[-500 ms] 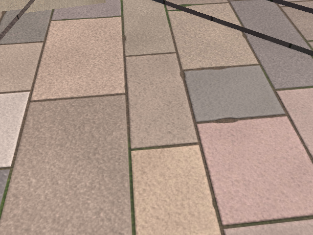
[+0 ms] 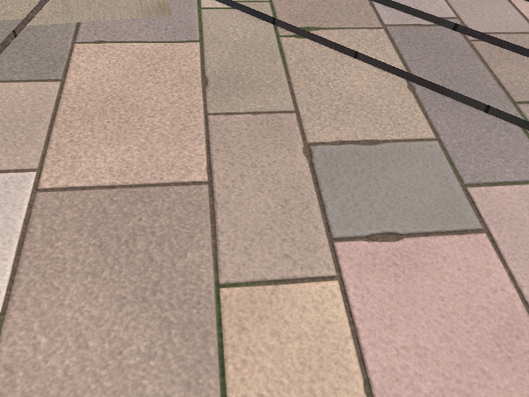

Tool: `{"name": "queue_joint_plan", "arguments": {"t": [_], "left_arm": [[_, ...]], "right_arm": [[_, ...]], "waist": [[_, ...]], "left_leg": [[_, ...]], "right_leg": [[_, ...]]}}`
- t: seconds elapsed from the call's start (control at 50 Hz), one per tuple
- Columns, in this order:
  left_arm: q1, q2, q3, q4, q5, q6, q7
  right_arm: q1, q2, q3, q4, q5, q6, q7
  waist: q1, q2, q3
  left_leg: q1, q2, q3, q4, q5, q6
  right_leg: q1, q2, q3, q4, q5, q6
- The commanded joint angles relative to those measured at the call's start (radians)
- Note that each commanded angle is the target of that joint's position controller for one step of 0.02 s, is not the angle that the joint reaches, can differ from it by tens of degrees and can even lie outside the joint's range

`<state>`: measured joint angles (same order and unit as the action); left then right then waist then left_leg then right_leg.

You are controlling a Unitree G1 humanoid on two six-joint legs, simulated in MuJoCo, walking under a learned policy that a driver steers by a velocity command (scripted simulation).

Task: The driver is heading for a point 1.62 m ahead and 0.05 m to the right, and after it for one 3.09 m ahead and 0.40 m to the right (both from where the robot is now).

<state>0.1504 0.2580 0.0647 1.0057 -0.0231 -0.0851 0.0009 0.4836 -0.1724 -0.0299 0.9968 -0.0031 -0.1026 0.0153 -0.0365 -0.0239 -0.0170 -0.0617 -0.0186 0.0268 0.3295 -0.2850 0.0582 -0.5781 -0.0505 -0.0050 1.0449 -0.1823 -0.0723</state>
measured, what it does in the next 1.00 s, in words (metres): walks ahead: right foot, then left foot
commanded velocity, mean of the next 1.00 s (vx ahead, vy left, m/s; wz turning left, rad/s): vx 0.48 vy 0.00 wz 0.00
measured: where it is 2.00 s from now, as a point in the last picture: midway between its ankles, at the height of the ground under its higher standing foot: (243, 230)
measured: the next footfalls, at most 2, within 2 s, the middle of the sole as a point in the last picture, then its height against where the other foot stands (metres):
right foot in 0.30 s outside the picture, level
left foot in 0.80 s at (201, 361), level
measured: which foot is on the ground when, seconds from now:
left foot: down 0.00-0.32, up 0.34-0.78, down 0.80-1.00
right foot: up 0.00-0.28, down 0.30-0.80, up 0.82-1.00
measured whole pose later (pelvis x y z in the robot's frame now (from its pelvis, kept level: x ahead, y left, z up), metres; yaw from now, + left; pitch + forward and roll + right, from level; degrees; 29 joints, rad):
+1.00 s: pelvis +0.56 +0.05 +0.00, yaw +0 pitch +1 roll +0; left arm 0.22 0.29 0.05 0.96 -0.02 -0.08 0.00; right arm 0.26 -0.24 -0.04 0.92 -0.01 -0.10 0.03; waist -0.02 -0.03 0.02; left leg -0.24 -0.04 0.06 0.36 -0.14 0.07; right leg -0.53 -0.09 0.02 1.11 -0.28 -0.05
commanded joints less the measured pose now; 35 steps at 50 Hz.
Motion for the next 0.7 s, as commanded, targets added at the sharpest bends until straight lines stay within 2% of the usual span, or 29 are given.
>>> {"name": "queue_joint_plan", "arguments": {"t": [0.02, 0.06, 0.1, 0.16, 0.2, 0.24, 0.26, 0.28, 0.3, 0.32, 0.34, 0.36, 0.38, 0.4, 0.42, 0.44, 0.46, 0.48, 0.52, 0.56, 0.62, 0.66, 0.7], "left_arm": [[-0.105, 0.016, -0.001, -0.079, 0.01, 0.0, -0.009], [-0.213, -0.004, -0.012, -0.125, 0.007, -0.002, -0.013], [-0.283, -0.003, -0.02, -0.154, 0.001, -0.005, -0.02], [-0.35, 0.009, -0.028, -0.194, -0.005, -0.009, -0.03], [-0.379, 0.022, -0.029, -0.221, -0.007, -0.018, -0.041], [-0.333, 0.057, -0.015, -0.224, -0.005, -0.027, -0.049], [-0.254, 0.088, 0.0, -0.207, -0.005, -0.028, -0.046], [-0.083, 0.131, 0.024, -0.158, -0.009, -0.028, -0.04], [0.126, 0.179, 0.043, -0.107, -0.001, -0.022, -0.031], [0.285, 0.269, 0.063, -0.078, 0.026, -0.015, -0.025], [0.281, 0.183, 0.038, -0.059, 0.023, -0.009, -0.025], [0.156, 0.129, 0.021, -0.076, 0.007, -0.011, -0.024], [0.052, 0.09, 0.008, -0.1, 0.005, -0.018, -0.025], [-0.004, 0.056, -0.005, -0.106, 0.015, -0.026, -0.032], [-0.027, 0.033, -0.014, -0.102, 0.026, -0.032, -0.036], [-0.026, 0.029, -0.017, -0.092, 0.028, -0.033, -0.039], [-0.008, 0.041, -0.015, -0.081, 0.024, -0.035, -0.038], [0.009, 0.058, -0.012, -0.07, 0.024, -0.037, -0.035], [0.044, 0.097, -0.006, -0.057, 0.026, -0.038, -0.02], [0.082, 0.115, -0.002, -0.049, 0.021, -0.033, -0.008], [0.148, 0.138, 0.0, -0.035, 0.009, -0.026, -0.001], [0.197, 0.151, 0.003, -0.018, 0.001, -0.021, -0.001], [0.23, 0.151, 0.005, -0.001, -0.005, -0.011, -0.001]], "right_arm": [[0.066, -0.126, -0.016, -0.015, -0.001, -0.002, -0.016], [0.06, -0.141, -0.016, -0.015, 0.0, 0.004, -0.029], [0.072, -0.162, -0.019, -0.005, 0.003, 0.003, -0.038], [0.089, -0.166, -0.025, 0.023, 0.013, 0.001, -0.035], [0.091, -0.168, -0.031, 0.039, 0.017, 0.009, -0.035], [0.065, -0.191, -0.039, 0.036, 0.013, 0.018, -0.035], [0.051, -0.205, -0.044, 0.031, 0.009, 0.026, -0.035], [0.028, -0.203, -0.042, 0.024, 0.003, 0.034, -0.034], [-0.012, -0.196, -0.033, -0.003, -0.007, 0.032, -0.029], [0.104, -0.054, 0.008, -0.018, -0.007, 0.013, -0.01], [0.104, -0.085, 0.004, 0.011, 0.02, -0.019, -0.002], [-0.022, -0.173, -0.021, -0.037, 0.051, -0.035, -0.002], [-0.112, -0.196, -0.026, -0.066, 0.056, -0.041, -0.01], [-0.148, -0.192, -0.034, -0.072, 0.046, -0.035, -0.021], [-0.132, -0.173, -0.04, -0.071, 0.031, -0.022, -0.028], [-0.104, -0.138, -0.036, -0.069, 0.028, -0.007, -0.03], [-0.091, -0.111, -0.032, -0.069, 0.027, 0.004, -0.032], [-0.109, -0.108, -0.031, -0.082, 0.026, 0.011, -0.033], [-0.2, -0.128, -0.034, -0.124, 0.014, 0.016, -0.037], [-0.292, -0.127, -0.029, -0.154, 0.008, 0.013, -0.033], [-0.413, -0.114, -0.018, -0.182, 0.014, 0.008, -0.019], [-0.476, -0.119, -0.013, -0.201, 0.022, 0.008, -0.009], [-0.517, -0.134, -0.013, -0.224, 0.026, 0.007, 0.003]], "waist": [[0.001, 0.119, 0.096], [-0.016, 0.106, 0.111], [-0.029, 0.117, 0.128], [-0.037, 0.124, 0.164], [-0.028, 0.122, 0.165], [0.016, 0.142, 0.106], [0.059, 0.171, 0.039], [0.141, 0.178, -0.058], [0.226, 0.158, -0.193], [0.178, -0.109, -0.387], [0.183, -0.141, -0.438], [0.159, -0.129, -0.227], [0.12, -0.044, -0.113], [0.083, 0.017, -0.042], [0.039, 0.0, -0.011], [0.016, -0.025, -0.001], [0.005, -0.034, 0.014], [-0.001, -0.038, 0.035], [0.008, -0.029, 0.067], [0.032, -0.015, 0.074], [0.074, -0.015, 0.076], [0.099, -0.017, 0.081], [0.103, -0.018, 0.091]], "left_leg": [[0.081, 0.212, -0.163, -0.174, 0.478, 0.084], [0.032, 0.191, -0.123, -0.2, 0.457, 0.075], [0.007, 0.191, -0.107, -0.228, 0.401, 0.073], [0.052, 0.222, -0.101, -0.235, 0.394, 0.088], [0.131, 0.253, -0.098, -0.195, 0.48, 0.09], [0.203, 0.268, -0.088, -0.088, 0.769, 0.078], [0.223, 0.266, -0.081, 0.015, 0.974, 0.069], [0.183, 0.233, -0.056, 0.199, 1.087, 0.048], [-0.043, 0.203, -0.058, 0.451, 0.917, 0.026], [-0.485, 0.011, -0.042, 0.908, 0.232, -0.048], [-0.601, -0.041, -0.197, 1.083, -0.26, -0.025], [-0.691, 0.03, -0.177, 1.109, -0.209, -0.005], [-0.665, 0.091, -0.142, 1.056, -0.106, 0.001], [-0.615, 0.124, -0.118, 0.99, -0.044, -0.003], [-0.541, 0.155, -0.12, 0.938, -0.007, -0.006], [-0.493, 0.164, -0.117, 0.906, 0.003, -0.01], [-0.48, 0.172, -0.105, 0.873, 0.001, -0.017], [-0.491, 0.181, -0.095, 0.832, 0.014, -0.027], [-0.555, 0.194, -0.084, 0.717, 0.104, -0.053], [-0.582, 0.19, -0.073, 0.557, 0.235, -0.06], [-0.522, 0.141, -0.031, 0.346, 0.373, -0.061], [-0.518, 0.126, -0.026, 0.283, 0.381, -0.061], [-0.541, 0.122, -0.042, 0.231, 0.334, -0.043]], "right_leg": [[-0.205, -0.02, -0.006, -0.125, 0.119, 0.018], [-0.155, 0.004, -0.026, -0.284, 0.202, 0.035], [-0.098, 0.022, -0.041, -0.396, 0.263, 0.046], [-0.082, 0.026, -0.041, -0.487, 0.276, 0.035], [-0.087, 0.027, -0.036, -0.529, 0.23, 0.01], [0.008, 0.064, -0.06, -0.553, 0.156, -0.025], [0.119, 0.098, -0.083, -0.55, 0.121, -0.045], [0.331, 0.119, -0.095, -0.568, 0.143, -0.078], [0.679, 0.003, 0.037, -0.509, 0.157, -0.136], [1.11, -0.299, 0.542, -0.545, 0.003, -0.328], [1.102, -0.354, 0.781, -0.715, -0.084, -0.345], [0.928, -0.302, 0.605, -0.757, -0.101, -0.278], [0.729, -0.262, 0.454, -0.8, -0.033, -0.236], [0.571, -0.223, 0.359, -0.836, 0.044, -0.208], [0.46, -0.179, 0.278, -0.868, 0.087, -0.184], [0.392, -0.159, 0.239, -0.894, 0.089, -0.181], [0.347, -0.151, 0.208, -0.915, 0.106, -0.187], [0.31, -0.148, 0.18, -0.934, 0.121, -0.192], [0.297, -0.146, 0.149, -0.958, 0.142, -0.199], [0.326, -0.131, 0.117, -0.958, 0.164, -0.18], [0.36, -0.105, 0.065, -0.945, 0.18, -0.143], [0.423, -0.13, 0.073, -0.926, 0.155, -0.138], [0.513, -0.17, 0.089, -0.889, 0.148, -0.128]]}}
Keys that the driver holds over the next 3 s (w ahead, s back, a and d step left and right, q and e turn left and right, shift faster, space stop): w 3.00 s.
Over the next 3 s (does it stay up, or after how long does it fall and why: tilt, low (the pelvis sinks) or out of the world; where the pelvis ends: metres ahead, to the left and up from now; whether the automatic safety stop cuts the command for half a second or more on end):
stays up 1.65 0.01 -0.02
